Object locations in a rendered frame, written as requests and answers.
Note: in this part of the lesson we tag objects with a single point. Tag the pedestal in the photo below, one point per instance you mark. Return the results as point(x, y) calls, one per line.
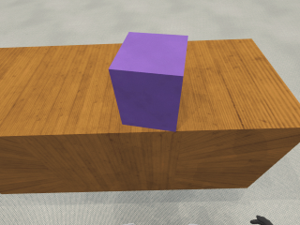
point(61, 130)

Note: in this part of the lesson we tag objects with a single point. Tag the carton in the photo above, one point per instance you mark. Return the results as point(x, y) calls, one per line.
point(147, 76)

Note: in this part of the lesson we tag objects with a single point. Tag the robot right hand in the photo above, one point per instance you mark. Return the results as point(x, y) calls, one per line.
point(261, 221)

